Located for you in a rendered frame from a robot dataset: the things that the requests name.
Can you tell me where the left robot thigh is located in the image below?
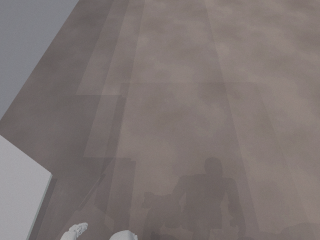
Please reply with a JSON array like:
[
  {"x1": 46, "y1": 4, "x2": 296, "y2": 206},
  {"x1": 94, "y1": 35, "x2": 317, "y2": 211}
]
[{"x1": 109, "y1": 230, "x2": 138, "y2": 240}]

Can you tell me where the left robot hand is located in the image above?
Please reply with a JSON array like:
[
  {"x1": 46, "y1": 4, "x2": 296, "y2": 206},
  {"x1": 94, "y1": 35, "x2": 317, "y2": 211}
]
[{"x1": 60, "y1": 222, "x2": 88, "y2": 240}]

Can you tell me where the fridge door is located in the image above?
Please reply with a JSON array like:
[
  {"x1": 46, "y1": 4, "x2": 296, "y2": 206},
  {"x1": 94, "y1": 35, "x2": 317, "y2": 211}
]
[{"x1": 0, "y1": 135, "x2": 51, "y2": 240}]

